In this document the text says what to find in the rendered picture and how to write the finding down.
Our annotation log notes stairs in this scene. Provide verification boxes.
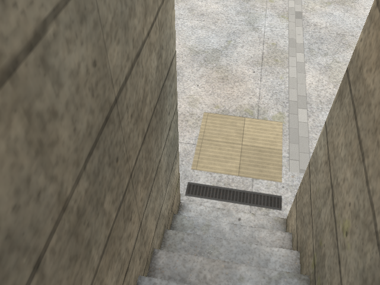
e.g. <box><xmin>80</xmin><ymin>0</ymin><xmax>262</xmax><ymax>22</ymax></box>
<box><xmin>137</xmin><ymin>202</ymin><xmax>310</xmax><ymax>285</ymax></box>

